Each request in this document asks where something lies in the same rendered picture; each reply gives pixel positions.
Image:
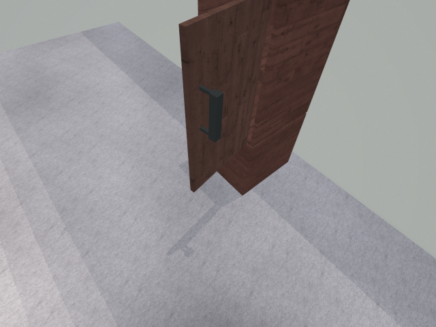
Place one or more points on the handle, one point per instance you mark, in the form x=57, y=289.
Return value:
x=215, y=113

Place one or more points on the cupboard door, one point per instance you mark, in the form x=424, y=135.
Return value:
x=221, y=49

